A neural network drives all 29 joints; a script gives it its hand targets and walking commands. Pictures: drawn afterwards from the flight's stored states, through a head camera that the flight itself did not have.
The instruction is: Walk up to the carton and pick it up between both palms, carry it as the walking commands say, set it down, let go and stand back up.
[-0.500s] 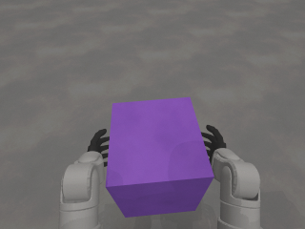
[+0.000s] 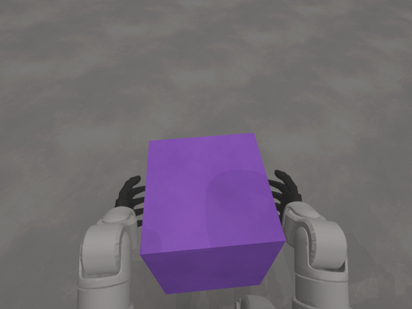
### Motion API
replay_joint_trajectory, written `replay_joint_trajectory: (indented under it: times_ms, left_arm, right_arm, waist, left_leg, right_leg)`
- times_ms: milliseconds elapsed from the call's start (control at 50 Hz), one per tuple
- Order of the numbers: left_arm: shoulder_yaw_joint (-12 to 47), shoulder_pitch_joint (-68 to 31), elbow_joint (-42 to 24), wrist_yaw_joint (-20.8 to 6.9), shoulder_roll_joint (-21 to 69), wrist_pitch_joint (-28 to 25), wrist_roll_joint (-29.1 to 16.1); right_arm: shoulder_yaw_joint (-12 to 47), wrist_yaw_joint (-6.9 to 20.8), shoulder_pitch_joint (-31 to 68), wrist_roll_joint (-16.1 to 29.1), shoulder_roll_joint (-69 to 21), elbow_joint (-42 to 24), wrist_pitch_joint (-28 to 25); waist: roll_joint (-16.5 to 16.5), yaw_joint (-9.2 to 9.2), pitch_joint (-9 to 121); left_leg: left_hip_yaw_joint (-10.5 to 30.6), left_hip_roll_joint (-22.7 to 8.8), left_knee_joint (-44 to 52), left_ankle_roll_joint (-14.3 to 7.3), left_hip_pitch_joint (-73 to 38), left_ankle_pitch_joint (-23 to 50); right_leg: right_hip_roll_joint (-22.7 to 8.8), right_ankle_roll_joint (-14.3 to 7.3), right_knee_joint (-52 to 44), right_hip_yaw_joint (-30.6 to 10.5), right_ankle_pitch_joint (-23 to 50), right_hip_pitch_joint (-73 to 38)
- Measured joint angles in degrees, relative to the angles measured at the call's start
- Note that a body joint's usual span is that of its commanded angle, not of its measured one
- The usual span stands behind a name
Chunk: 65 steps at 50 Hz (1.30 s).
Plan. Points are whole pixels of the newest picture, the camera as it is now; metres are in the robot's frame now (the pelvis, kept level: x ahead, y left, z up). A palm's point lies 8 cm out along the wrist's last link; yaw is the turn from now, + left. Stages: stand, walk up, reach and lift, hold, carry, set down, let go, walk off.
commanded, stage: carry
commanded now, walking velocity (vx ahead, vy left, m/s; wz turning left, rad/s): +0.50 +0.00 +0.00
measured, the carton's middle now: (208, 217) +0.29 +0.00 -0.02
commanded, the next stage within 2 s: none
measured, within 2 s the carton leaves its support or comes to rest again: neither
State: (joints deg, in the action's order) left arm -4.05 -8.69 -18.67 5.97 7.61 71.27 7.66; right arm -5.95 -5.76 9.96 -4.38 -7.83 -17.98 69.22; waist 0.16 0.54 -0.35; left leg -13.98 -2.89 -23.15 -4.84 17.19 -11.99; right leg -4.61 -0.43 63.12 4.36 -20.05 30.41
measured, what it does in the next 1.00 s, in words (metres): walks ahead: right foot, then left foot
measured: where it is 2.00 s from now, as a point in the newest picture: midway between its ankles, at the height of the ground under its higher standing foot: (183, 107)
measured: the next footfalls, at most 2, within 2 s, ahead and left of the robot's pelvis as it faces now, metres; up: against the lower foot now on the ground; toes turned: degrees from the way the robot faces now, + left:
right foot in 0.32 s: +0.43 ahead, -0.10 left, +0.00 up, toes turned -8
left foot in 0.80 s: +0.80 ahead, +0.12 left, +0.00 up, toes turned +14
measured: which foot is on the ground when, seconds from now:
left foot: down 0.00-0.36, up 0.38-0.78, down 0.80-1.00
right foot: up 0.00-0.30, down 0.32-0.80, up 0.82-1.00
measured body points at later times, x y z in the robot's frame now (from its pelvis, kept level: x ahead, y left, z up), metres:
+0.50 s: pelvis +0.37 -0.03 +0.00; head +0.41 -0.03 +0.44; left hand +0.63 +0.14 +0.04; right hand +0.67 -0.15 +0.04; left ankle +0.25 +0.10 -0.64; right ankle +0.39 -0.10 -0.75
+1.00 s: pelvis +0.72 +0.07 +0.00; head +0.78 +0.10 +0.44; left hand +1.00 +0.22 +0.02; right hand +1.01 -0.07 +0.04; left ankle +0.77 +0.11 -0.75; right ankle +0.66 -0.10 -0.65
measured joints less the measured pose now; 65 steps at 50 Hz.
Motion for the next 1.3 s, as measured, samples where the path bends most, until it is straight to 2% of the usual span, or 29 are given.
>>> replay_joint_trajectory:
  times_ms: [140, 240, 300, 320, 340, 360, 380, 420, 440, 460, 560, 640, 700, 760, 800, 820, 840, 860, 880, 900, 940, 1020, 1140, 1220, 1300]
  left_arm:
    - [2.14, 0.19, -6.08, 1.09, 0.02, -1.36, -0.16]
    - [2.51, 0.58, -7.09, 1.21, -0.03, -0.5, 0.71]
    - [2.03, 0.36, -5.65, 0.94, -0.02, -0.05, 0.83]
    - [1.79, 0.27, -4.86, 0.75, -0.01, 0.05, 0.86]
    - [1.86, 0.48, -3.27, 0.54, -0.01, -0.44, 0.83]
    - [1.85, 0.33, -1.49, 0.4, 0.01, -0.8, 0.84]
    - [1.62, -0.26, -0.24, 0.35, 0.08, -0.64, 0.9]
    - [1.59, -1.43, 1.13, 0.29, 0.23, -0.17, 0.82]
    - [1.67, -1.5, 1.27, 0.3, 0.26, -0.15, 0.72]
    - [1.6, -1.22, 1.04, 0.32, 0.23, -0.22, 0.56]
    - [0.66, 0.0, -1.85, 0.4, 0.06, -1.09, -0.96]
    - [0.22, -0.35, -3.01, 0.0, 0.11, -1.41, -1.46]
    - [0.07, -1.04, -2.97, -0.36, 0.19, -1.44, -1.2]
    - [0.15, -1.2, -2.98, -0.54, 0.2, -0.97, -0.48]
    - [0.22, -0.85, -2.59, -0.64, 0.16, -0.59, 0.11]
    - [-0.2, -0.97, -1.69, -0.68, 0.11, -0.5, 0.38]
    - [-0.9, -1.36, -0.4, -0.73, 0.13, -0.36, 0.56]
    - [-1.53, -1.79, 0.89, -0.81, 0.19, -0.33, 0.68]
    - [-2.01, -1.86, 1.56, -0.84, 0.21, -0.22, 0.75]
    - [-2.24, -1.53, 1.78, -0.85, 0.18, -0.11, 0.74]
    - [-1.75, -0.32, 1.38, -0.77, 0.02, -0.19, 0.53]
    - [0.42, 1.06, -1.81, 0.26, -0.09, -1.28, -0.54]
    - [2.31, 1.58, -6.1, 1.3, -0.11, -1.9, -0.32]
    - [2.84, 1.15, -5.86, 1.38, -0.09, -0.72, 0.37]
    - [2.4, 0.25, -5.17, 1.01, -0.02, 0.62, 0.93]
  right_arm:
    - [-0.71, 0.66, -0.86, 1.61, 0.1, -6.12, -1.83]
    - [-0.83, 1.64, -0.35, 1.28, 0.04, -5.44, -1.62]
    - [-0.78, 1.7, 0.05, 0.66, -0.01, -4.0, -1.04]
    - [-0.73, 1.59, 0.08, 0.48, -0.01, -3.41, -0.79]
    - [-1.01, 1.44, 0.18, 0.3, 0.02, -2.45, -0.57]
    - [-1.49, 1.27, 0.49, 0.14, 0.01, -1.3, -0.24]
    - [-1.83, 1.17, 0.81, -0.02, -0.02, -0.42, 0.06]
    - [-2.52, 0.94, 0.82, -0.12, -0.03, -0.44, 0.65]
    - [-2.59, 0.87, 0.58, -0.03, 0.01, -0.7, 0.74]
    - [-2.32, 0.79, 0.38, 0.03, 0.03, -0.88, 0.69]
    - [-0.24, -0.15, -0.24, 0.17, 0.05, -3.45, 0.2]
    - [0.68, -0.66, -0.78, -0.08, 0.12, -5.69, 0.08]
    - [0.5, -0.73, -0.15, -0.38, 0.03, -6.18, 0.45]
    - [0.13, -0.63, 0.47, -0.21, -0.05, -5.55, 0.75]
    - [-0.15, -0.43, 1.0, -0.12, -0.13, -4.17, 0.99]
    - [-0.02, -0.29, 1.07, -0.12, -0.15, -2.52, 0.52]
    - [0.04, -0.26, 1.47, -0.29, -0.21, -0.57, 0.08]
    - [-0.11, -0.27, 2.12, -0.54, -0.31, 1.11, -0.06]
    - [-0.24, -0.41, 2.64, -0.48, -0.41, 2.35, -0.04]
    - [-0.1, -0.53, 2.69, -0.33, -0.44, 3.13, -0.03]
    - [0.39, -0.72, 1.71, 0.07, -0.28, 3.0, -0.1]
    - [0.39, -0.63, -0.74, 1.11, 0.09, -1.52, -0.99]
    - [-0.25, 1.04, -1.34, 1.39, 0.15, -5.07, -2.3]
    - [-0.61, 1.81, -1.44, 0.8, 0.18, -4.71, -1.79]
    - [-0.83, 1.93, -0.64, 0.37, 0.09, -3.84, -0.7]
  waist:
    - [-1.02, -0.24, 0.53]
    - [-0.3, -0.82, 4.27]
    - [0.29, -0.95, 6.13]
    - [0.32, -1.07, 6.57]
    - [1.82, -1.93, 7.02]
    - [3.24, -2.49, 6.79]
    - [3.02, -2.61, 5.92]
    - [1.22, -2.02, 3.4]
    - [0.69, -1.94, 2.26]
    - [0.36, -2.06, 1.38]
    - [0.63, -1.9, -0.03]
    - [0.29, -1.08, 1.88]
    - [-0.43, -0.26, 3.78]
    - [-1.19, 0.17, 5.55]
    - [-0.59, 0.39, 6.37]
    - [-1.6, 1.19, 6.62]
    - [-2.43, 1.57, 6.18]
    - [-2.03, 1.4, 5.03]
    - [-1.28, 0.82, 3.47]
    - [-0.82, 0.25, 2.0]
    - [-0.67, -0.27, -0.28]
    - [-0.86, -0.36, -2.22]
    - [-0.98, -1.79, 0.95]
    - [-0.02, -1.79, 4.99]
    - [0.07, -1.3, 6.98]
  left_leg:
    - [1.68, 0.67, 9.32, 1.6, -11.91, -2.76]
    - [2.49, 0.16, 12.87, 3.86, -20.87, -7.89]
    - [3.14, -0.29, 10.8, 5.31, -25.06, -12.94]
    - [3.4, -0.54, 7.66, 5.74, -25.63, -15.09]
    - [3.35, -2.06, 1.93, 6.08, -24.62, -16.9]
    - [4.01, -3.81, -7.54, 5.85, -21.25, -13.92]
    - [6.41, -3.28, -18.76, 5.45, -16.46, -13.98]
    - [10.85, -0.07, -39.55, 4.46, -5.21, -15.15]
    - [11.61, 0.58, -45.29, 4.21, -0.38, -13.84]
    - [11.77, 0.62, -47.16, 4.12, 3.54, -11.84]
    - [11.35, -1.79, -35.68, 5.02, 15.86, -4.43]
    - [8.63, -3.21, -23.82, 6.32, 19.77, 2.66]
    - [5.65, -2.87, -14.46, 6.64, 19.73, 8.1]
    - [2.57, -1.1, -7.6, 5.97, 17.77, 11.13]
    - [0.49, 0.34, -3.14, 4.95, 14.11, 13.39]
    - [-0.28, 1.58, -4.36, 1.51, 13.6, 11.82]
    - [-0.59, 2.24, -6.87, -0.88, 13.82, 8.97]
    - [-0.43, 1.79, -8.66, -2.19, 13.76, 6.34]
    - [-0.37, 0.92, -9.05, -2.73, 12.88, 4.52]
    - [-0.59, 0.24, -8.16, -2.24, 11.24, 3.76]
    - [-0.83, 0.01, -4.87, -1.5, 7.45, 3.32]
    - [0.84, 0.6, 1.47, -1.2, 0.99, 2.72]
    - [2.11, 0.37, 9.36, 0.6, -9.61, -0.2]
    - [2.89, 0.1, 13.47, 1.91, -17.02, -3.38]
    - [3.18, 0.64, 14.81, 3.51, -23.81, -8.34]
  right_leg:
    - [-1.39, -0.24, -13.82, 1.96, 11.67, 9.11]
    - [0.44, -0.49, -25.78, 5.69, 17.2, 7.26]
    - [2.79, -1.31, -33.25, 8.14, 19.53, 2.98]
    - [3.7, -2.0, -35.88, 9.11, 19.93, 0.56]
    - [5.15, -4.42, -35.92, 9.77, 16.29, -1.01]
    - [6.11, -5.5, -34.53, 10.1, 13.73, -1.61]
    - [5.63, -5.77, -32.72, 9.82, 11.69, -1.92]
    - [3.16, -4.99, -31.53, 9.48, 9.38, -3.89]
    - [2.57, -4.61, -32.58, 9.39, 8.82, -5.72]
    - [2.35, -4.12, -34.17, 9.03, 8.53, -7.7]
    - [2.09, -2.86, -41.66, 6.78, 6.89, -17.23]
    - [1.57, -1.14, -47.44, 6.05, 4.7, -25.56]
    - [1.3, 0.31, -50.67, 6.0, 2.15, -31.51]
    - [0.79, 2.04, -50.58, 5.84, -2.21, -36.21]
    - [0.51, 2.7, -44.53, 5.6, -6.78, -37.22]
    - [-0.92, 2.62, -37.87, 5.61, -8.91, -35.61]
    - [-2.16, 2.03, -27.68, 4.54, -7.36, -31.69]
    - [-1.34, 1.6, -16.6, 1.88, -7.56, -26.47]
    - [0.11, 1.14, -6.9, -0.43, -7.56, -21.08]
    - [1.02, 0.48, 0.07, -1.76, -6.74, -16.25]
    - [1.27, -0.45, 5.12, -2.55, -2.88, -8.63]
    - [-0.51, -0.85, 0.68, -1.62, 3.81, 1.32]
    - [-2.41, 0.42, -7.22, 1.01, 11.51, 8.32]
    - [-1.8, 1.05, -13.93, 3.61, 14.8, 8.3]
    - [0.09, 0.9, -23.23, 6.04, 16.41, 6.1]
